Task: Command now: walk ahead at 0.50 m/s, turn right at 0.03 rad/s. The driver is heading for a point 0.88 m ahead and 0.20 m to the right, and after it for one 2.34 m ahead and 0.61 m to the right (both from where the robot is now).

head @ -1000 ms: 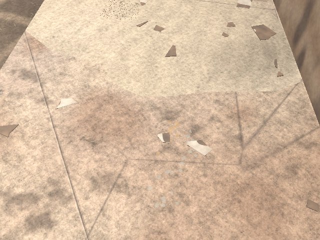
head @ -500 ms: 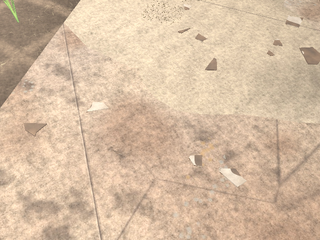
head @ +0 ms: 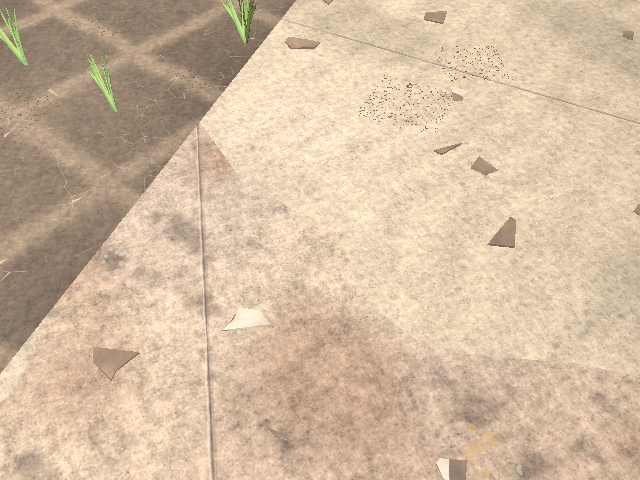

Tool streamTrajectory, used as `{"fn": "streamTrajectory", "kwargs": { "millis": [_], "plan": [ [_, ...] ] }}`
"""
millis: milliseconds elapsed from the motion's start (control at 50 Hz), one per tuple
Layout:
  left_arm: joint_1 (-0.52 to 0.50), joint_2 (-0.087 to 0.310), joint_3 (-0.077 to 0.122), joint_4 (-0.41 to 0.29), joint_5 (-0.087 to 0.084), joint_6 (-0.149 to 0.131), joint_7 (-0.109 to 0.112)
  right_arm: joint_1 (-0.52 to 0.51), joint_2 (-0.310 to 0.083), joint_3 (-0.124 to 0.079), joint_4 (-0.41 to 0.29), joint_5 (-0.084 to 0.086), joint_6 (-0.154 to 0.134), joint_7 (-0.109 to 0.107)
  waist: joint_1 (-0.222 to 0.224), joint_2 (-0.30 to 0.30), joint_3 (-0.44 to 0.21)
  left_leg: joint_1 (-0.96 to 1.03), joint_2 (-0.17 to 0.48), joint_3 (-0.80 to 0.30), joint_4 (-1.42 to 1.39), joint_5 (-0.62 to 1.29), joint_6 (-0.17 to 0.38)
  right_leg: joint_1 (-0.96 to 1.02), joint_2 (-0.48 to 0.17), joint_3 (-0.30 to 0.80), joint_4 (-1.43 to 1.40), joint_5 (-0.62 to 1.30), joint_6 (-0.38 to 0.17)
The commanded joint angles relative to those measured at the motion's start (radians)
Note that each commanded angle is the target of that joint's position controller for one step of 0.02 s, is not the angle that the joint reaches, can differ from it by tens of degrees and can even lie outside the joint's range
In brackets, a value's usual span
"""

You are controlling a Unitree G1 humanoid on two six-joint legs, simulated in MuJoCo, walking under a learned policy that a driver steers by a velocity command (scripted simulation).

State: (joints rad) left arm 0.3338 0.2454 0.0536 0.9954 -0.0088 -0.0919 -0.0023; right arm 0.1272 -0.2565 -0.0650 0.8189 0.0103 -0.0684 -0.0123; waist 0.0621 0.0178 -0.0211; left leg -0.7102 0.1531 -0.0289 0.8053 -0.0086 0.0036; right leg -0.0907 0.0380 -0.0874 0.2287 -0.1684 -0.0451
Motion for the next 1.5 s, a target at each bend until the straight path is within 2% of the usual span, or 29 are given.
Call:
{"fn": "streamTrajectory", "kwargs": {
  "millis": [20, 100, 160, 180, 200, 220, 240, 320, 600, 660, 700, 720, 740, 760, 780, 800, 840, 900, 1000, 1140, 1180, 1220, 1240, 1260, 1280, 1300, 1340, 1400, 1500],
  "plan": [
    [-0.020, 0.185, 0.036, -0.060, -0.014, -0.008, 0.008, -0.101, -0.042, 0.000, -0.063, 0.008, -0.017, 0.013, 0.000, -0.070, 0.080, 0.087, -0.036, 0.045, -0.158, 0.057, -0.021, -0.083, -0.250, 0.139, -0.143, 0.007, -0.165],
    [0.012, 0.195, 0.045, -0.051, -0.024, 0.019, 0.011, -0.113, -0.083, -0.008, -0.079, 0.016, -0.034, 0.033, -0.014, -0.095, 0.086, 0.148, -0.060, 0.012, -0.295, -0.030, -0.006, 0.021, -0.299, 0.196, -0.049, -0.013, -0.142],
    [-0.025, 0.145, 0.029, -0.067, -0.011, 0.033, 0.008, 0.174, -0.182, -0.057, 0.000, 0.011, -0.048, 0.024, -0.164, -0.071, -0.067, 0.554, -0.083, 0.022, -0.340, -0.095, 0.047, -0.055, -0.213, 0.151, 0.300, 0.161, -0.077],
    [-0.003, 0.053, -0.001, -0.099, 0.021, 0.032, 0.001, 0.329, -0.272, -0.078, 0.018, -0.008, -0.045, 0.012, -0.194, 0.125, -0.237, 0.827, 0.136, -0.211, -0.332, -0.131, 0.099, -0.242, -0.130, 0.077, 0.662, -0.090, -0.029],
    [0.089, -0.010, -0.014, -0.119, -0.010, 0.010, 0.000, 0.338, -0.320, -0.081, 0.022, -0.032, -0.042, 0.019, -0.129, 0.374, -0.294, 1.019, 0.289, -0.657, -0.506, -0.373, 0.225, -0.574, 0.013, 0.109, 0.939, -0.419, 0.005],
    [0.050, 0.103, 0.011, -0.103, -0.038, -0.001, 0.000, 0.297, -0.213, -0.055, 0.006, -0.030, -0.050, 0.023, -0.148, 0.227, -0.239, 0.953, 0.271, -0.648, -0.540, -0.465, 0.212, -0.661, -0.050, 0.211, 1.084, -0.373, -0.001],
    [-0.022, 0.142, 0.023, -0.121, -0.047, -0.005, -0.002, 0.231, -0.151, -0.036, -0.007, -0.020, -0.055, 0.023, -0.145, 0.156, -0.148, 0.864, 0.242, -0.478, -0.529, -0.423, 0.174, -0.703, -0.096, 0.209, 1.107, -0.271, -0.016],
    [-0.061, 0.107, 0.038, -0.129, -0.037, 0.030, -0.001, 0.104, -0.074, -0.013, 0.000, -0.030, -0.062, 0.018, -0.074, 0.114, -0.019, 0.628, 0.125, -0.121, -0.620, -0.102, 0.129, -0.576, -0.179, 0.202, 0.971, -0.050, -0.004],
    [-0.385, 0.035, 0.015, -0.289, -0.017, 0.051, -0.063, 0.216, -0.160, -0.049, 0.056, -0.006, -0.022, -0.019, -0.136, 0.019, 0.137, 0.798, 0.142, 0.245, -0.628, 0.220, 0.131, -0.646, -0.132, 0.033, 0.439, 0.158, -0.024],
    [-0.333, 0.082, 0.037, -0.307, -0.023, 0.056, -0.069, 0.187, -0.205, -0.061, 0.045, 0.008, 0.000, -0.022, -0.071, 0.074, 0.064, 0.850, 0.147, 0.281, -0.460, 0.689, 0.109, -0.489, -0.046, -0.045, 0.427, 0.024, -0.077],
    [-0.118, 0.164, 0.082, -0.266, -0.029, 0.062, -0.059, 0.147, -0.232, -0.067, 0.032, 0.020, 0.014, -0.022, 0.058, 0.089, -0.053, 0.791, 0.118, 0.296, -0.159, 0.803, 0.078, -0.197, 0.027, -0.064, 0.369, 0.001, -0.134],
    [0.045, 0.232, 0.118, -0.222, -0.024, 0.071, -0.038, 0.137, -0.220, -0.061, 0.020, 0.012, 0.009, -0.024, 0.137, 0.031, -0.133, 0.589, 0.077, 0.296, 0.116, 0.567, 0.032, 0.099, 0.004, 0.037, 0.311, 0.034, -0.177],
    [0.048, 0.330, 0.129, -0.211, -0.023, 0.073, -0.022, 0.206, -0.051, -0.016, -0.024, -0.040, -0.013, -0.012, 0.019, -0.253, -0.177, 0.142, -0.103, 0.246, 0.478, -0.469, -0.028, 0.412, -0.247, 0.506, 0.299, 0.036, -0.313],
    [0.070, 0.305, 0.111, -0.248, -0.009, 0.053, -0.030, 0.173, -0.071, -0.004, -0.066, 0.002, -0.062, 0.001, 0.030, -0.196, -0.352, -0.039, -0.202, -0.019, 0.660, -0.627, -0.029, 0.538, -0.379, 0.944, 0.103, -0.181, -0.443],
    [0.054, 0.232, 0.092, -0.241, -0.004, 0.039, -0.033, 0.040, -0.131, -0.018, -0.094, 0.043, -0.091, 0.011, 0.071, -0.107, -0.230, -0.143, -0.144, -0.069, 0.652, -0.524, -0.002, 0.471, -0.358, 0.835, 0.039, -0.142, -0.374],
    [-0.008, 0.189, 0.081, -0.246, -0.013, 0.026, -0.033, 0.022, -0.133, -0.015, -0.100, 0.041, -0.102, 0.009, 0.028, -0.051, -0.127, -0.133, -0.096, -0.066, 0.561, -0.424, 0.017, 0.326, -0.317, 0.695, 0.042, -0.072, -0.332],
    [-0.137, 0.127, 0.060, -0.280, -0.009, 0.018, -0.028, 0.058, -0.155, -0.031, -0.076, -0.006, -0.089, -0.004, -0.060, -0.003, -0.047, 0.023, -0.033, -0.071, 0.410, -0.330, -0.002, 0.060, -0.238, 0.517, 0.024, 0.103, -0.282],
    [-0.133, 0.139, 0.057, -0.285, -0.003, 0.014, -0.011, 0.070, -0.124, -0.028, -0.084, -0.020, -0.052, -0.002, -0.091, -0.015, -0.016, 0.095, -0.015, -0.038, 0.276, -0.279, -0.042, -0.087, -0.210, 0.413, -0.016, 0.249, -0.273],
    [-0.042, 0.161, 0.058, -0.252, -0.008, 0.017, 0.010, -0.097, -0.065, 0.000, -0.131, -0.021, -0.046, 0.008, -0.017, -0.068, 0.022, 0.146, -0.059, 0.012, -0.102, 0.080, -0.055, -0.151, -0.121, 0.248, -0.023, 0.269, -0.192],
    [0.074, 0.172, 0.056, -0.202, -0.008, 0.031, 0.013, -0.235, -0.101, -0.002, -0.185, -0.004, -0.064, 0.046, 0.037, -0.097, 0.067, 0.075, -0.102, 0.007, -0.305, 0.046, 0.012, 0.087, -0.237, 0.347, 0.070, 0.223, -0.168],
    [0.062, 0.186, 0.060, -0.201, -0.006, 0.040, 0.018, -0.178, -0.121, -0.010, -0.177, -0.002, -0.069, 0.051, -0.002, -0.124, 0.048, 0.143, -0.124, 0.023, -0.325, -0.043, 0.045, 0.134, -0.250, 0.352, 0.130, 0.383, -0.146],
    [0.009, 0.174, 0.051, -0.220, 0.001, 0.045, 0.019, 0.045, -0.181, -0.038, -0.117, -0.017, -0.071, 0.045, -0.123, -0.112, -0.101, 0.472, -0.137, 0.044, -0.340, 0.047, 0.111, 0.085, -0.167, 0.269, 0.395, 0.659, -0.095],
    [0.027, 0.129, 0.032, -0.247, 0.025, 0.042, 0.023, 0.195, -0.246, -0.048, -0.098, -0.040, -0.072, 0.042, -0.158, 0.009, -0.262, 0.778, 0.047, -0.160, -0.274, 0.270, 0.194, -0.108, -0.088, 0.222, 0.697, 0.407, -0.048],
    [0.182, 0.056, 0.013, -0.229, 0.011, 0.028, 0.016, 0.240, -0.272, -0.057, -0.063, -0.038, -0.061, 0.054, -0.096, 0.311, -0.381, 1.070, 0.243, -0.580, -0.363, 0.296, 0.367, -0.449, 0.075, 0.180, 1.029, -0.370, 0.034],
    [0.140, 0.149, 0.025, -0.220, 0.009, 0.020, 0.012, 0.234, -0.186, -0.033, -0.072, -0.003, -0.052, 0.059, -0.128, 0.197, -0.352, 1.063, 0.219, -0.629, -0.413, 0.239, 0.342, -0.543, 0.029, 0.251, 1.122, -0.443, 0.041],
    [0.028, 0.177, 0.033, -0.251, -0.003, 0.018, 0.009, 0.144, -0.153, -0.021, -0.091, 0.004, -0.044, 0.056, -0.127, 0.112, -0.204, 0.934, 0.181, -0.475, -0.410, 0.310, 0.302, -0.596, -0.017, 0.221, 1.125, -0.374, 0.051],
    [-0.077, 0.160, 0.033, -0.281, 0.020, 0.019, 0.017, 0.057, -0.126, -0.009, -0.108, -0.006, -0.029, 0.050, -0.089, -0.020, -0.075, 0.696, 0.106, -0.312, -0.430, 0.529, 0.274, -0.558, -0.076, 0.177, 1.014, -0.287, 0.070],
    [-0.043, 0.111, 0.028, -0.297, 0.015, 0.044, 0.033, 0.041, -0.160, -0.020, -0.107, -0.019, -0.021, 0.039, -0.031, 0.051, -0.085, 0.565, 0.052, -0.240, -0.471, 0.593, 0.272, -0.447, -0.084, 0.170, 0.852, -0.252, 0.093],
    [-0.107, 0.110, 0.027, -0.314, 0.018, 0.074, 0.047, 0.046, -0.216, -0.046, -0.115, 0.003, 0.025, 0.010, -0.037, 0.075, -0.127, 0.470, 0.012, -0.215, -0.475, 0.412, 0.241, -0.369, -0.042, 0.160, 0.632, -0.086, 0.123]
  ]
}}
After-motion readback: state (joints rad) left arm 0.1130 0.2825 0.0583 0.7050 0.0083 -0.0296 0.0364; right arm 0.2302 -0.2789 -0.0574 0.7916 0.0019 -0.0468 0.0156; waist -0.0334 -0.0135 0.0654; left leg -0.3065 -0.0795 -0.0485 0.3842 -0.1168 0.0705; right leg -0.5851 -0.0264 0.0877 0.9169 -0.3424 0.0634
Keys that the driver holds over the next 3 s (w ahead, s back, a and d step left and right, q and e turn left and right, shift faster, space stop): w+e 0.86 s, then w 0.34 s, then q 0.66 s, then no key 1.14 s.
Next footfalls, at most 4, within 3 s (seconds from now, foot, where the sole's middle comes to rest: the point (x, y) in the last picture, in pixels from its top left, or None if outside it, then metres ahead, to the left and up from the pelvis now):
0.16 left None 0.27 0.17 -0.78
0.72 right None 0.52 -0.12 -0.78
1.22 left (387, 334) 0.89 -0.09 -0.79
1.70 right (482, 349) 0.86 -0.31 -0.79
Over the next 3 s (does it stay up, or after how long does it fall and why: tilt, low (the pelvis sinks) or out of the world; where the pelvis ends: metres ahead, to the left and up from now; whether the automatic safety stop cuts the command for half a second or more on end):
stays up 0.83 -0.16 -0.01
